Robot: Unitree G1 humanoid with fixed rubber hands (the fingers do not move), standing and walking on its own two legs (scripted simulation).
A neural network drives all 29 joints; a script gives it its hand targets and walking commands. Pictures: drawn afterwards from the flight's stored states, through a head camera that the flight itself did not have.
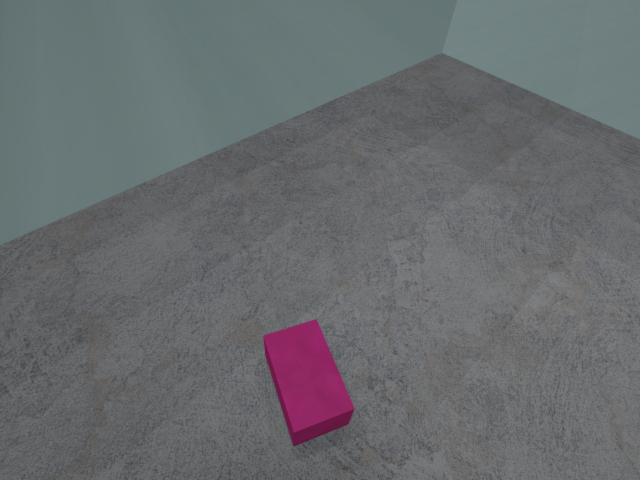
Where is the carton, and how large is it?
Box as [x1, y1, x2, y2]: [263, 319, 354, 446]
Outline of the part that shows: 316,319 263,336 265,355 293,446 347,424 354,408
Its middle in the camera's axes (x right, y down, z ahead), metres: -0.04 +0.43 +1.19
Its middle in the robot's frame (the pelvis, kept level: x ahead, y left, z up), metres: +0.51 -0.03 -0.71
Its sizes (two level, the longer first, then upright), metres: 0.298 0.178 0.148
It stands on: the floor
